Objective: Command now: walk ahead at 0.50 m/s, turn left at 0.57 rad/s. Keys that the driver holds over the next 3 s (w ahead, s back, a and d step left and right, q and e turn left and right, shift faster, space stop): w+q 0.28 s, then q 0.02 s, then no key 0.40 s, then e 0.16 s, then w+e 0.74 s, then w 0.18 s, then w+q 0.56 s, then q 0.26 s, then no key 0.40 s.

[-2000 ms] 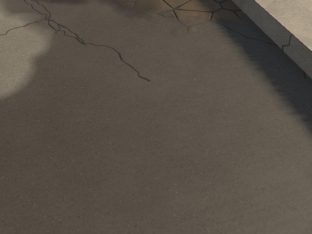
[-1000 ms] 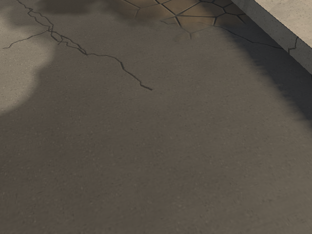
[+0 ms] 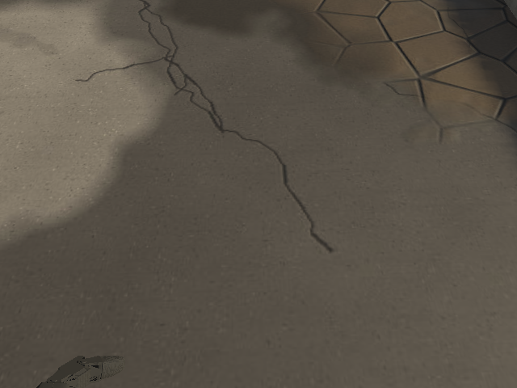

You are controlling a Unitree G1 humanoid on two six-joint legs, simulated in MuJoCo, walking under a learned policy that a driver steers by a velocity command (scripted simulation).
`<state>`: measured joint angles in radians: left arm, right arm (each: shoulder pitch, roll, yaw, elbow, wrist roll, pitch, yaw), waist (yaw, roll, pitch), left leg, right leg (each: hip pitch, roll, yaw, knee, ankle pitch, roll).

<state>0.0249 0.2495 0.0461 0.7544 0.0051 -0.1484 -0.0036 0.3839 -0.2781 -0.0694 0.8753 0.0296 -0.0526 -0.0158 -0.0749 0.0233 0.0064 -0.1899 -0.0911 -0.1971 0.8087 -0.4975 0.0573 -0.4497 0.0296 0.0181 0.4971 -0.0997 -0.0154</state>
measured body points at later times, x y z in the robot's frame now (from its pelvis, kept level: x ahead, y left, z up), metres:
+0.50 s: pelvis +0.24 +0.05 -0.01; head +0.28 +0.07 +0.44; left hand +0.18 +0.34 -0.14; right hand +0.53 -0.11 -0.08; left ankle +0.33 +0.17 -0.73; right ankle +0.11 -0.12 -0.68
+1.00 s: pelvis +0.33 +0.07 +0.01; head +0.34 +0.06 +0.46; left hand +0.34 +0.36 -0.11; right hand +0.53 -0.16 -0.10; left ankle +0.31 +0.17 -0.70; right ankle +0.36 -0.06 -0.73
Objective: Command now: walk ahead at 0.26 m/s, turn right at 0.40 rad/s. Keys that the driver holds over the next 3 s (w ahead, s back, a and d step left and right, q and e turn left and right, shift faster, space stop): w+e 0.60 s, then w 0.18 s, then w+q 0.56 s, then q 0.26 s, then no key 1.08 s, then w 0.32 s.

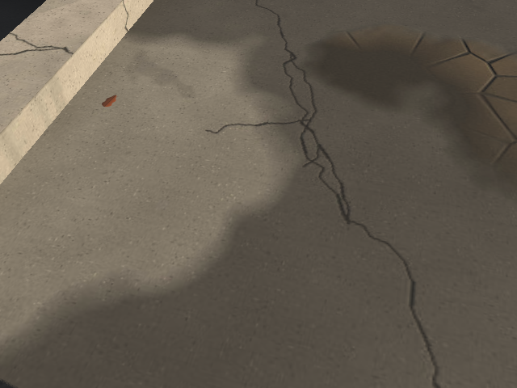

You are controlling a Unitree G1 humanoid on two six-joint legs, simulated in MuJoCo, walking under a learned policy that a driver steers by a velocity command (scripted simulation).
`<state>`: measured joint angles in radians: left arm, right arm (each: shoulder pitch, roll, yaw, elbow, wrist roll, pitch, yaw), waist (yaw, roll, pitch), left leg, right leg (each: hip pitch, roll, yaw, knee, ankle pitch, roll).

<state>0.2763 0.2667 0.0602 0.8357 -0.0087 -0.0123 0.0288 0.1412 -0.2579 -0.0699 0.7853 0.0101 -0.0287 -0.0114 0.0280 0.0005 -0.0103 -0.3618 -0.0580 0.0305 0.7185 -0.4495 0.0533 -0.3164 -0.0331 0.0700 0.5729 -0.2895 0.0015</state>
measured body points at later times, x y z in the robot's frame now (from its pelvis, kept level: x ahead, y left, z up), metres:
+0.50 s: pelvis +0.17 -0.03 -0.01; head +0.22 -0.04 +0.44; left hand +0.47 +0.10 -0.09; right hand +0.07 -0.30 -0.13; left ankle +0.03 +0.12 -0.73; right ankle +0.29 -0.19 -0.71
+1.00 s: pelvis +0.43 -0.14 +0.00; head +0.45 -0.15 +0.45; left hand +0.60 +0.09 -0.11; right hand +0.50 -0.44 -0.10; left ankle +0.67 -0.08 -0.69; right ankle +0.30 -0.18 -0.73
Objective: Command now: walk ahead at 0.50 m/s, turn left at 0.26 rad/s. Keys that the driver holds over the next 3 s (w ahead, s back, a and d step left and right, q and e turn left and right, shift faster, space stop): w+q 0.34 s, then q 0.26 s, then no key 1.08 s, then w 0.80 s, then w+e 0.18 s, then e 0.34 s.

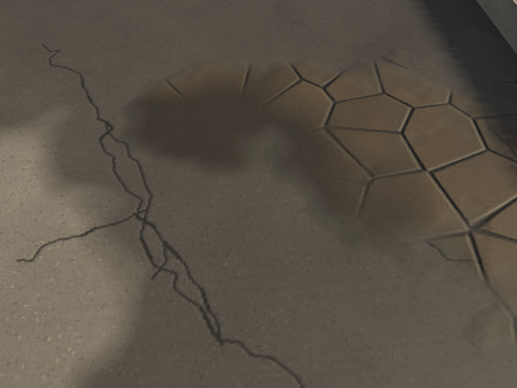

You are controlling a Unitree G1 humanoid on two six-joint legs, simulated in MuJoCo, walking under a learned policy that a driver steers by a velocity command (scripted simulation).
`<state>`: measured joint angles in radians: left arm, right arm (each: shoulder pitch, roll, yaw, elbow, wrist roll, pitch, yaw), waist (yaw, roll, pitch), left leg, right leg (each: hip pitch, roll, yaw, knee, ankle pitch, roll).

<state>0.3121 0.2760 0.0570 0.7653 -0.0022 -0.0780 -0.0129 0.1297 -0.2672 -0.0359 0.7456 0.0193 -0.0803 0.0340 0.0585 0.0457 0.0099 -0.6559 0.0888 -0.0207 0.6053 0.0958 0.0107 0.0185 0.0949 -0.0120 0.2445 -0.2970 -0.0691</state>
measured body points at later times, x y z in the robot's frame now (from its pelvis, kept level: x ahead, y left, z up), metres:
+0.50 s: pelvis +0.29 +0.06 +0.00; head +0.33 +0.08 +0.45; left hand +0.45 +0.35 -0.08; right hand +0.42 -0.22 -0.10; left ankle +0.20 +0.13 -0.74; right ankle +0.50 -0.05 -0.70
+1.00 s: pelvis +0.40 +0.07 -0.01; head +0.41 +0.09 +0.44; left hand +0.40 +0.36 -0.12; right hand +0.64 -0.10 -0.10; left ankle +0.36 +0.19 -0.74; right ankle +0.51 -0.01 -0.74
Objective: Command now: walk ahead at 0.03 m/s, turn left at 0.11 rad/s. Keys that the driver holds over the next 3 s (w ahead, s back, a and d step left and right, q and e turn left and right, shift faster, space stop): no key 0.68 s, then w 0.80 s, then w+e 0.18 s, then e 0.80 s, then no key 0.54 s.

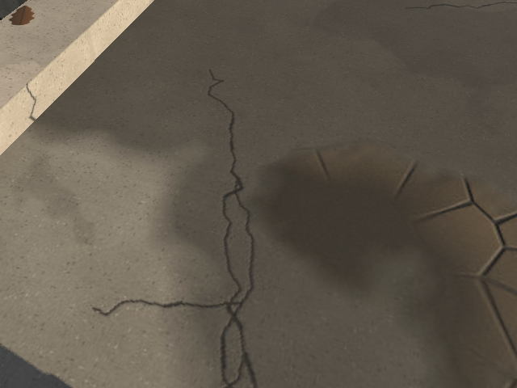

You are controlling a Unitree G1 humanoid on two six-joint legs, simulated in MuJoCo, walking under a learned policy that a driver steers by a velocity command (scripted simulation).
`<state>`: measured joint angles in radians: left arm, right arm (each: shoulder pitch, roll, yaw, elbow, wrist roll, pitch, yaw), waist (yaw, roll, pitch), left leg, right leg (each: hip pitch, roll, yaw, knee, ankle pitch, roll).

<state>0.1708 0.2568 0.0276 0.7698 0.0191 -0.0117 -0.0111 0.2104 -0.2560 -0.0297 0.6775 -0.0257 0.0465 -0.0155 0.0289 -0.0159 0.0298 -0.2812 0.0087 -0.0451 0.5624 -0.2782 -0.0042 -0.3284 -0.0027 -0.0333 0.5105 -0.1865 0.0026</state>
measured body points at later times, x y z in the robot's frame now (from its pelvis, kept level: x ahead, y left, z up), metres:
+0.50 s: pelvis +0.04 +0.01 +0.00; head +0.05 +0.01 +0.45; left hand +0.14 +0.27 -0.13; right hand +0.15 -0.24 -0.11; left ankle +0.01 +0.13 -0.73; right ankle +0.06 -0.12 -0.73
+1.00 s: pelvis +0.10 -0.03 +0.00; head +0.11 -0.04 +0.45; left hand +0.14 +0.25 -0.13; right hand +0.14 -0.30 -0.14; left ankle +0.01 +0.12 -0.69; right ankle +0.09 -0.11 -0.73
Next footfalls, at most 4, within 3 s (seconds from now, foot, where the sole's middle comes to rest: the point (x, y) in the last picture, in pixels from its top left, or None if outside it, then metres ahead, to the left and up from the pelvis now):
1.42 left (224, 387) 0.50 0.11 -0.77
1.92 right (315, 304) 0.74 -0.13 -0.77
2.40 left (242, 280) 0.81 0.08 -0.77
2.80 right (315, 336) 0.64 -0.12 -0.77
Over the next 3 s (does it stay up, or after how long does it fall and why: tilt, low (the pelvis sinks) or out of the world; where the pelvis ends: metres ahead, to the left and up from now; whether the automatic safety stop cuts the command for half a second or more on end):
stays up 0.69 -0.02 0.00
